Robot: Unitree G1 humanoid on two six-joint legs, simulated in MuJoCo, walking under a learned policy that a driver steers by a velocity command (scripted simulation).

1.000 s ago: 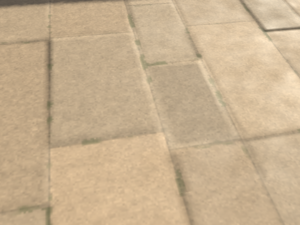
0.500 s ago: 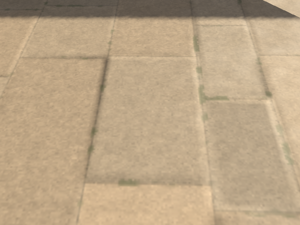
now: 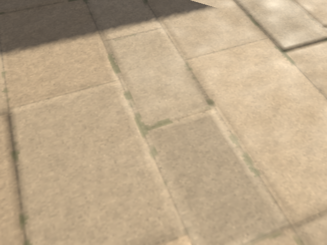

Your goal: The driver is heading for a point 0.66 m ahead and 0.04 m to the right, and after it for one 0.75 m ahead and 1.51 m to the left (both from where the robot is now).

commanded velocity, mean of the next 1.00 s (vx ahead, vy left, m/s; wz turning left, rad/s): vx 0.05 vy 0.00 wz -0.11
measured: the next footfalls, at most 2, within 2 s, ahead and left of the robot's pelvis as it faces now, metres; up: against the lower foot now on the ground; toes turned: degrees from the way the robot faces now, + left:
right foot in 0.12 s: +0.20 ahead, -0.12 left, +0.00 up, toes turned -7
left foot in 0.54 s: +0.23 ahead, +0.12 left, +0.00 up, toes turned -16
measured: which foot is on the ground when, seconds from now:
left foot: down 0.00-0.12, up 0.14-0.52, down 0.54-0.88, up 0.90-1.00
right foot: up 0.00-0.10, down 0.12-1.00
